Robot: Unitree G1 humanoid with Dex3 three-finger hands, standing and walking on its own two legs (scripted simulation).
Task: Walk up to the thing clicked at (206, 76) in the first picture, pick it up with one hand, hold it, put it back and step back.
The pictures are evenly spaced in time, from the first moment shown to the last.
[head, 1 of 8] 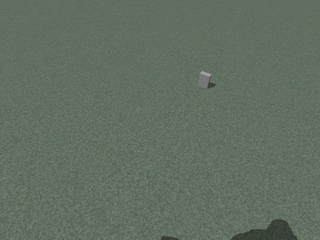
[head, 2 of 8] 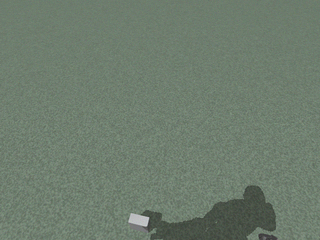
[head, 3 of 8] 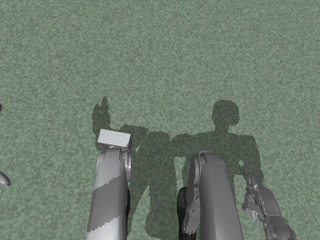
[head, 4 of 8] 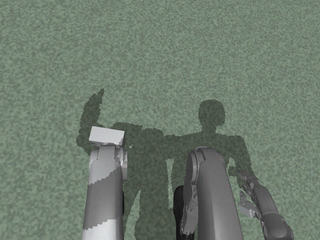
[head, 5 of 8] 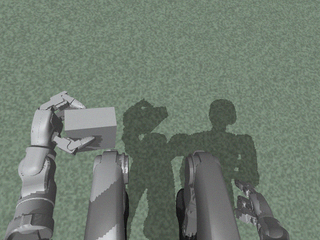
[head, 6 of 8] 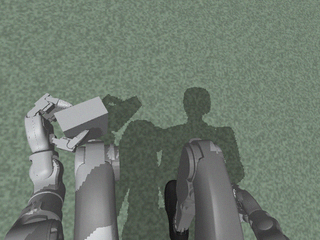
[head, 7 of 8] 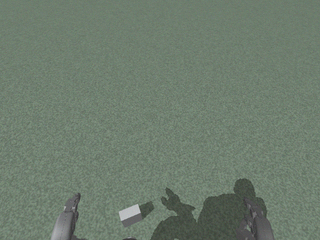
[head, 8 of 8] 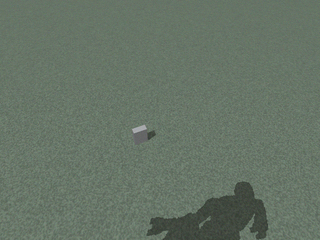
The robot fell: no
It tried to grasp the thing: yes
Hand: left
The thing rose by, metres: 0.68
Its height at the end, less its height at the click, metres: +0.00
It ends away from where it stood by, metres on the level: 0.03
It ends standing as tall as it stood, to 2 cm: yes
